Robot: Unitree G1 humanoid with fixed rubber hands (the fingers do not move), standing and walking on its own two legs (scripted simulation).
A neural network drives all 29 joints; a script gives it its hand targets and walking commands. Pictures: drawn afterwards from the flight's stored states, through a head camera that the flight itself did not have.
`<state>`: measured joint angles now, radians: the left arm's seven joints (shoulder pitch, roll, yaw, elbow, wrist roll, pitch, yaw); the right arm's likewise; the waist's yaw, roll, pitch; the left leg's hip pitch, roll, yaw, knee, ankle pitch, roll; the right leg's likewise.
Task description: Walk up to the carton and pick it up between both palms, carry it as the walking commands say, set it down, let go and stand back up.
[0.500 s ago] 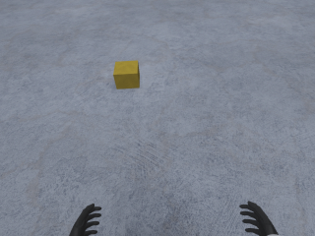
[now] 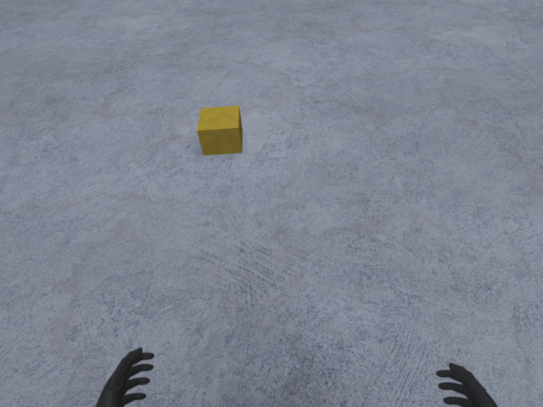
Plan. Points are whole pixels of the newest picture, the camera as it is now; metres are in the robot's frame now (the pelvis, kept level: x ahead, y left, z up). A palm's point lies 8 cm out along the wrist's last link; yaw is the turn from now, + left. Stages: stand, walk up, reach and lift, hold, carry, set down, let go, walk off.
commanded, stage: stand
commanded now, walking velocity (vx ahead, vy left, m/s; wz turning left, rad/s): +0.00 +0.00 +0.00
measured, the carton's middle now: (221, 130) +1.69 +0.35 -0.66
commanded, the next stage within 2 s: walk up in 1.24 s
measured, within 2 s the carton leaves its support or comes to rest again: neither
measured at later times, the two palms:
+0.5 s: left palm out of the picture +0.15 +0.27 -0.06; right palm out of the picture +0.12 -0.28 -0.09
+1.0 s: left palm out of the picture +0.13 +0.27 -0.07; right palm out of the picture +0.10 -0.28 -0.09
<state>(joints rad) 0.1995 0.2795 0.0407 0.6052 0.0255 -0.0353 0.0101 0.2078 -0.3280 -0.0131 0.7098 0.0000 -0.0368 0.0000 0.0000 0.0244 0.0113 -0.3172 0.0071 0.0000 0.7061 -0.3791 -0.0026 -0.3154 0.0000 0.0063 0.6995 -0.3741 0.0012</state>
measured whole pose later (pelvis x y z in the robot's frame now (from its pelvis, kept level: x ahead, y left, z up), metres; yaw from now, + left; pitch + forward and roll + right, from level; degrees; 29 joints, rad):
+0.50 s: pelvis +0.00 +0.00 +0.00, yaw +0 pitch -1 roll +0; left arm 0.20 0.29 0.04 0.62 0.02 -0.04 0.01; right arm 0.21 -0.34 -0.01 0.76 0.00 -0.04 0.00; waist 0.00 0.02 0.01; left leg -0.32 0.01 0.00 0.71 -0.38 0.00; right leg -0.32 0.00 0.01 0.70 -0.37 0.00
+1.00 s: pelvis -0.02 +0.00 +0.00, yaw +0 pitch -2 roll +0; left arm 0.20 0.29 0.04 0.66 0.02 -0.04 0.01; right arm 0.21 -0.35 -0.01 0.79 0.00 -0.04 0.00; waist 0.00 0.02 0.01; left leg -0.32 0.01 0.00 0.71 -0.36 0.00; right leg -0.32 0.00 0.01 0.70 -0.35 0.00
